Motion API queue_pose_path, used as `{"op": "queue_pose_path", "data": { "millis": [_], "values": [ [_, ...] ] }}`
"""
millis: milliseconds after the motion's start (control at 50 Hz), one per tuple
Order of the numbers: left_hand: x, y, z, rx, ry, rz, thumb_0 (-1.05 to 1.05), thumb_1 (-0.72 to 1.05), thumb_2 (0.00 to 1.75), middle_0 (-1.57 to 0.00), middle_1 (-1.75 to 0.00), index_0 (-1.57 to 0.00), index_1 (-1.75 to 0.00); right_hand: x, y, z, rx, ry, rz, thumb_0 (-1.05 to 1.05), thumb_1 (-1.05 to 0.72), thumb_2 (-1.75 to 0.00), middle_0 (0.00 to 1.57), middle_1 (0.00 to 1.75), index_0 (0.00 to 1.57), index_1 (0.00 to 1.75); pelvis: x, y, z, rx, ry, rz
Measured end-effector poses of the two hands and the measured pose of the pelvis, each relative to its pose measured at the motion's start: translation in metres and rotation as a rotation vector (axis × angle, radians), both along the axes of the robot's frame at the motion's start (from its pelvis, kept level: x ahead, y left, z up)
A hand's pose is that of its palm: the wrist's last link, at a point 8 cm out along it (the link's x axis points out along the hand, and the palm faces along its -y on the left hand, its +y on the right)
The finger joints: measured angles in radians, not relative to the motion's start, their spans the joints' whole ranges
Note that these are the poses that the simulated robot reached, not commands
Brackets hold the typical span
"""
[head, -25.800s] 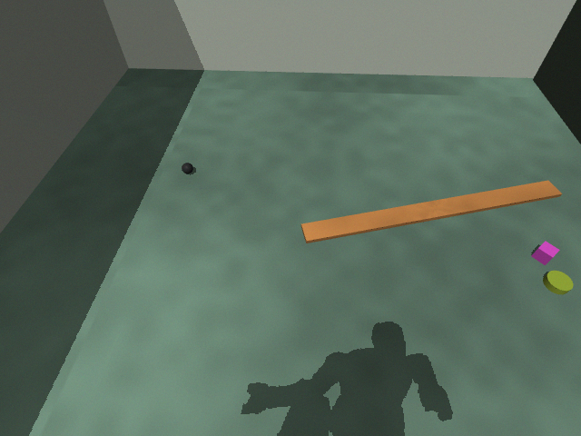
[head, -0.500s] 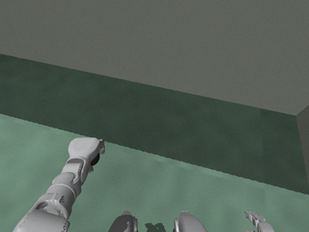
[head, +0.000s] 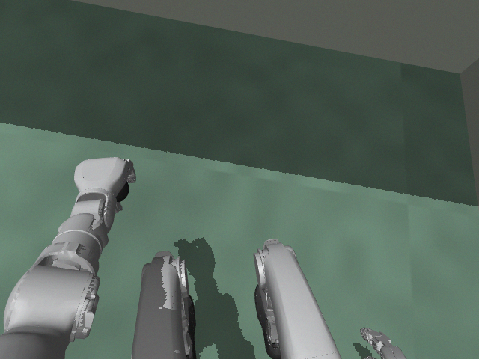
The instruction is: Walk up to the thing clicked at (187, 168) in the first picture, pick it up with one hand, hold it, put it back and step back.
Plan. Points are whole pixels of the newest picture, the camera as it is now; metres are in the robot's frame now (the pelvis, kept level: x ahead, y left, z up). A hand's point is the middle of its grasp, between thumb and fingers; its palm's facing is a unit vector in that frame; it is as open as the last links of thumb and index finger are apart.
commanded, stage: crouch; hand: left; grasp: from above
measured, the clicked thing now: (113, 189) +0.44 +0.21 -0.17
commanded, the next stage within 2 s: lower in 0.96 s
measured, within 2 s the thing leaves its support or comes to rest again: neither
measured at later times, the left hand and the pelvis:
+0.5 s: hand (128, 196) +0.45 +0.21 -0.27, palm faces -0.45 -0.01 -0.90, open 7.6 cm; pelvis +0.00 -0.01 -0.10, yaw -2 degrees
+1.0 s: hand (135, 197) +0.46 +0.21 -0.32, palm faces -0.44 -0.01 -0.90, open 7.6 cm; pelvis -0.01 -0.01 -0.16, yaw -4 degrees
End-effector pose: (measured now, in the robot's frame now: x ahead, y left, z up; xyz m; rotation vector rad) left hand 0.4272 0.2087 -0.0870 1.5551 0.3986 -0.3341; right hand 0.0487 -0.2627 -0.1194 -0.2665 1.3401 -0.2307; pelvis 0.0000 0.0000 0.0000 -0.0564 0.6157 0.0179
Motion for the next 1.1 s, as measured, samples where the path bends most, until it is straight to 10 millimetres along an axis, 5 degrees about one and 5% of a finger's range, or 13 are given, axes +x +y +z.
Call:
{"op": "queue_pose_path", "data": {
  "millis": [180, 380, 800, 1100],
  "values": [
    [0.014, 0.004, -0.060, -0.008, -0.015, 0.011, -0.02, 0.25, 0.40, -0.82, -0.54, -0.89, -0.50, 0.013, -0.006, -0.043, -0.006, 0.007, 0.058, 0.00, -0.92, -0.90, 0.20, 0.30, 0.20, 0.30, -0.001, -0.002, -0.046, -0.014, 0.042, -0.002],
    [0.026, 0.002, -0.102, -0.017, -0.006, 0.014, -0.02, 0.24, 0.42, -0.81, -0.54, -0.89, -0.51, 0.013, -0.014, -0.071, -0.008, 0.027, 0.084, 0.00, -0.92, -0.90, 0.20, 0.30, 0.20, 0.30, -0.002, -0.004, -0.079, -0.022, 0.046, -0.014],
    [0.036, -0.002, -0.158, -0.018, -0.002, 0.008, -0.02, 0.26, 0.37, -0.81, -0.53, -0.89, -0.50, -0.037, -0.014, -0.126, 0.027, 0.117, 0.068, 0.00, -0.92, -0.90, 0.20, 0.30, 0.20, 0.30, -0.013, -0.008, -0.139, -0.023, 0.004, -0.035],
    [0.043, 0.001, -0.183, -0.012, -0.006, 0.017, -0.02, 0.27, 0.36, -0.81, -0.53, -0.89, -0.49, -0.045, -0.013, -0.147, 0.031, 0.142, 0.089, 0.00, -0.92, -0.90, 0.20, 0.30, 0.20, 0.30, -0.013, -0.008, -0.164, -0.034, -0.013, -0.046]
  ]
}}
